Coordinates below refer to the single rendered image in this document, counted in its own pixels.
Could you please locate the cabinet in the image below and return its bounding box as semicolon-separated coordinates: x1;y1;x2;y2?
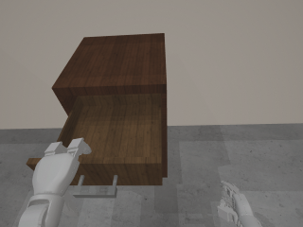
51;33;168;178

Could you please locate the drawer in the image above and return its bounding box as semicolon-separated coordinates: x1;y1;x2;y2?
26;94;163;186

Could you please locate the robot left hand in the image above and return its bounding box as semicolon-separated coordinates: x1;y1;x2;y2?
32;137;92;218

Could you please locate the robot right hand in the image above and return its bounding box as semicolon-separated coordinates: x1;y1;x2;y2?
217;181;254;225

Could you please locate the left robot forearm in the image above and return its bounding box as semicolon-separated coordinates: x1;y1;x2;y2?
18;193;65;227

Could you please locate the right robot forearm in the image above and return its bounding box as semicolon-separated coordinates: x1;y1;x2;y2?
237;215;262;227

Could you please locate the handle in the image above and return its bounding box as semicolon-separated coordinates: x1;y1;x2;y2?
72;175;118;199

